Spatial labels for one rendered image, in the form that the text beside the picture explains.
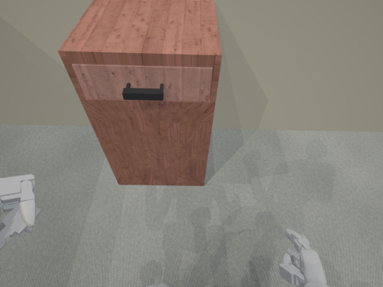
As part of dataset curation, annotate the cabinet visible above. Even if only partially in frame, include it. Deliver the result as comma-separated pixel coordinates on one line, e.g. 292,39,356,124
58,0,222,186

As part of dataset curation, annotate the left robot hand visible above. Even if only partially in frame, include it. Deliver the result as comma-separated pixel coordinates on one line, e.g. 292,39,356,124
0,174,41,250

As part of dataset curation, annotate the handle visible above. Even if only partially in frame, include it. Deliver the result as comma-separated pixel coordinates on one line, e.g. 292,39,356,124
122,83,163,100

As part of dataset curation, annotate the drawer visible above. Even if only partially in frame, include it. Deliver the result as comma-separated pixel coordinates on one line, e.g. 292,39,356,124
72,64,212,101

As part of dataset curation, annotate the right robot hand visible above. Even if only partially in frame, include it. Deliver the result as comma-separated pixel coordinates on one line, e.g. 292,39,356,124
279,228,327,287

